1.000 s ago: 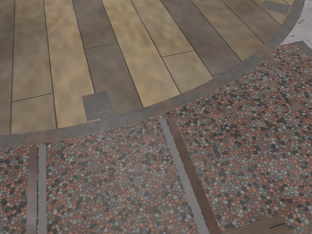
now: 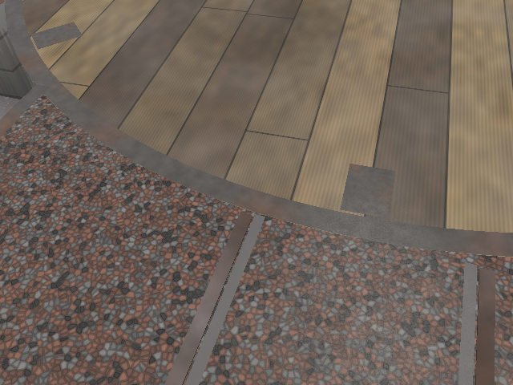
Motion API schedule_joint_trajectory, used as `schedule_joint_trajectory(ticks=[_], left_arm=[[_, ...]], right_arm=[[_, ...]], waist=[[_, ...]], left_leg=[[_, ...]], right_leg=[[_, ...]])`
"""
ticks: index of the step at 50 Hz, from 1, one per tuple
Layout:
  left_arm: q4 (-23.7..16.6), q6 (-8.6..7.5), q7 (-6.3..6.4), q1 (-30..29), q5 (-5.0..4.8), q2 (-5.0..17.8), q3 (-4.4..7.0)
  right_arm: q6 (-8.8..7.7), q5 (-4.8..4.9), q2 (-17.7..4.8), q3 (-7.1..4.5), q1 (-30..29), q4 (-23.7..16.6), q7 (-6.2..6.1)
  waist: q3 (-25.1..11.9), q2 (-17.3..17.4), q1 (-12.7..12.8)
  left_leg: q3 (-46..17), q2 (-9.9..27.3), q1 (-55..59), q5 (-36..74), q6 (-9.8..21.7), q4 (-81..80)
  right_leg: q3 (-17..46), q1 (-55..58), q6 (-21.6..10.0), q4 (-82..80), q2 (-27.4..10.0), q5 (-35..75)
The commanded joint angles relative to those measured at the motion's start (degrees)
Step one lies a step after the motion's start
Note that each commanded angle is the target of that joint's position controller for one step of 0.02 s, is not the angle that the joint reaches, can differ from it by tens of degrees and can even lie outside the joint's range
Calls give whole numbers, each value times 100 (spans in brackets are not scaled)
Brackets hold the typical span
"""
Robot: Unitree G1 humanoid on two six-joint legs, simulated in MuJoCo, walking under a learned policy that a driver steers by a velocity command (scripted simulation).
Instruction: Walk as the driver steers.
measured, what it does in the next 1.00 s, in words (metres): walks ahead, turning right: left foot, then right foot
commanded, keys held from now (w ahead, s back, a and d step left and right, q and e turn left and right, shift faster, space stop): w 0.24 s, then w+e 0.30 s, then e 0.44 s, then no key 0.02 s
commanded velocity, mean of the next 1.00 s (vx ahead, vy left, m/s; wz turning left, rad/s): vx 0.36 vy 0.00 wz -0.27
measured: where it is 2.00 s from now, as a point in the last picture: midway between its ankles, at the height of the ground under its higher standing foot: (335, 288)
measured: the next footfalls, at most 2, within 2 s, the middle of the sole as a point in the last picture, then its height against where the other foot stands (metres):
left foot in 0.16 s outside the picture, level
right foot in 0.68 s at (326, 373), level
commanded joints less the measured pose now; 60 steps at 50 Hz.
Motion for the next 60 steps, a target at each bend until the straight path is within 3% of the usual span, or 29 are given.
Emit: schedule_joint_trajectory(ticks=[1, 5, 7, 8, 9, 10, 11, 13, 14, 19, 24, 29, 31, 33, 34, 35, 36, 37, 38, 40, 42, 45, 49, 55, 56, 57, 58, 59, 60], left_arm=[[-316, -63, -6, -156, -62, 1107, 195], [-199, 28, -53, 52, -160, 1250, 220], [-185, 80, -39, -18, -172, 1223, 190], [-238, 69, -26, -11, -102, 1057, 113], [-494, -13, -51, 337, 26, 452, -88], [-430, -155, -57, 329, -44, 468, -97], [-584, -221, -89, -84, -220, 955, 53], [-660, -223, -67, -542, -165, 892, 53], [-616, -148, -55, -462, -111, 833, 80], [-688, 158, -48, -569, -117, 512, 39], [-1030, 81, -195, -1468, -60, 402, -40], [-1539, 53, -424, -2222, -24, 360, -108], [-1634, 49, -515, -1924, 3, 562, -12], [-1386, 61, -479, -630, -9, 1024, 227], [-1320, 90, -355, -17, 15, 1414, 368], [-1451, 160, -247, -234, 49, 1955, 412], [-1695, 172, -252, -39, 78, 1720, 351], [-1775, 200, -246, -310, 82, 1464, 302], [-1781, 221, -223, -717, -34, 1224, 245], [-1897, 267, -160, -1143, 17, 1047, 189], [-1980, 296, -160, -1347, 103, 1075, 207], [-1979, 352, -72, -1309, 63, 1243, 272], [-2068, 574, 65, -1395, -17, 1255, 282], [-2056, 674, 47, -1302, 15, 941, 134], [-2021, 672, 44, -1200, 21, 764, 57], [-1987, 645, 35, -949, 104, 404, -70], [-2125, 569, 9, -756, 83, 331, -90], [-2225, 458, 9, -1120, 47, 795, 12], [-2184, 409, 1, -1324, -42, 1104, 128]], right_arm=[[-151, 28, -34, 88, -1111, -701, 86], [-157, 98, -301, 28, -1101, -808, 155], [-148, 81, -638, -174, 15, -484, 115], [-128, 72, -935, -321, 1005, -222, 53], [-76, -61, -1564, -452, 1804, -91, -15], [-79, -13, -1310, -346, 1934, -14, 20], [-115, -15, -965, -208, 1455, -43, 51], [-154, -46, -567, -85, 648, -149, 68], [-201, -98, -401, -41, 391, -173, 76], [-403, -163, -433, -96, 376, 92, 41], [-429, -130, -577, -98, 511, 241, -66], [-197, -52, -728, -134, 908, 460, -162], [-40, -34, -906, -170, 847, 388, -260], [75, -27, -966, -172, 687, 255, -341], [35, -66, -877, -119, 743, 140, -352], [-87, -386, -44, 118, 1663, 7, -211], [-237, -190, -521, 105, 1561, 14, -97], [-274, 55, -820, 6, 758, -172, -73], [-251, 56, -734, 32, 422, -325, -125], [-76, -69, -753, -9, 425, -331, -239], [61, -103, -648, -15, 686, -319, -274], [120, -164, -461, 42, 626, -356, -344], [190, -109, -476, 44, 185, -493, -325], [26, -77, -459, 21, 163, -580, -168], [-17, -108, -431, 19, 275, -568, -138], [-39, -239, -687, -12, 372, -618, -147], [10, -322, -1171, -134, 459, -518, -163], [-17, -298, -1140, -177, 743, -470, -135], [-53, -207, -988, -151, 763, -471, -146]], waist=[[606, -958, 102], [647, -1078, -89], [-7, -933, -763], [-694, -717, -1220], [-1692, 759, -1249], [-2195, 1307, -1203], [-1238, 942, -1111], [-257, 317, -783], [-61, 393, -579], [344, 116, -339], [583, -43, -592], [762, -155, -800], [316, 148, -574], [-461, 243, 84], [-949, -240, 390], [-1730, -1849, -438], [-3035, -1125, 6], [-2447, -566, 201], [-1520, -184, -7], [-700, -128, -407], [-542, -369, -656], [-743, -512, -648], [-825, -772, -505], [-778, -1114, -475], [-733, -1038, -556], [-766, -341, -460], [-470, 1083, -176], [-207, 1294, -566], [88, 819, -650]], left_leg=[[434, -48, 197, 333, -44, -930], [506, -160, 821, -41, 284, -1581], [709, -452, 2465, -4, 587, -1926], [377, -157, 3984, -35, 791, -1799], [-2157, 1497, 6134, -972, 1577, -2022], [-4044, 2012, 6026, -1656, 1956, -3085], [-3321, 1809, 5349, -1882, 1697, -3176], [-1894, 1322, 3842, -1183, 1395, -3427], [-1433, 1125, 3317, -736, 1289, -3615], [-218, 1015, 2703, 530, 1305, -4147], [750, 846, 2750, 965, 1048, -4339], [1147, 1107, 3929, 2490, 879, -3675], [1262, 1111, 4268, 4551, 698, -2759], [1351, 870, 3940, 5112, 434, -933], [1380, 529, 2875, 3479, 112, 667], [1072, -472, 499, -2990, -308, 2901], [-269, -771, -14, -3436, -306, 3923], [-468, -422, -275, -2830, -180, 3796], [-314, -202, -468, -2338, -138, 3283], [-301, 46, 96, -1930, -202, 2659], [-201, 24, 627, -1843, -273, 2093], [-120, -116, 768, -1427, -469, 1153], [-211, -258, 952, -704, -545, 264], [-30, -301, 1779, -492, -247, -1512], [-39, -198, 2304, -161, -90, -2204], [-940, 695, 2823, -432, 230, -2630], [-2264, 1469, 3074, -1157, 1008, -3042], [-3408, 1900, 2914, -2483, 1590, -3543], [-3244, 1753, 2859, -3174, 1543, -3585]], right_leg=[[612, -585, -927, -753, -1128, 693], [677, -231, -877, -462, -1506, 1324], [230, -329, -645, 887, -1247, 3354], [-37, -1059, -426, 2222, -976, 3246], [-342, -3214, -2, 4615, -254, 1052], [502, -3833, -3, 5681, 138, -1725], [635, -4399, -119, 6127, -234, -1460], [424, -4235, -233, 5657, -691, -512], [483, -3900, -230, 5370, -853, -186], [725, -3948, -61, 4713, -803, 784], [356, -3678, -96, 2846, -488, 2343], [-46, -3946, -311, 1934, -258, 1961], [-389, -3390, -449, 1953, 112, 1388], [-460, -1729, -703, 1687, 542, 1428], [326, -226, -1002, 1439, 65, 2899], [2554, 2067, -2055, 2229, -1558, 5619], [4194, 2607, -2735, 1523, -2142, 4633], [3443, 2036, -2377, 1197, -1801, 4137], [2843, 1090, -2068, 1012, -1494, 3592], [2353, -635, -1895, 611, -1184, 3297], [1998, -1508, -1827, 444, -938, 3345], [1719, -1709, -1724, 602, -741, 3791], [1922, -1812, -1383, 624, -487, 1791], [2329, -1521, -1114, 1213, -524, 1035], [2286, -1738, -888, 1356, -326, 245], [1879, -2182, -530, 2092, 102, -1041], [798, -3225, -259, 3015, 908, -1933], [838, -3830, -98, 3978, 609, -2008], [945, -4081, -78, 4426, 415, -1619]])
Velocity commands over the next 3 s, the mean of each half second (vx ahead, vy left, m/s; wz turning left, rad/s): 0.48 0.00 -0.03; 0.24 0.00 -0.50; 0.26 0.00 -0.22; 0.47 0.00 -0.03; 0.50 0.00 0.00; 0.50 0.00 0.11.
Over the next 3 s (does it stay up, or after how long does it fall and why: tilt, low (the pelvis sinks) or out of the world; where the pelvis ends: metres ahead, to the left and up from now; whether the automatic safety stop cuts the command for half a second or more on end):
stays up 1.34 -0.37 -0.02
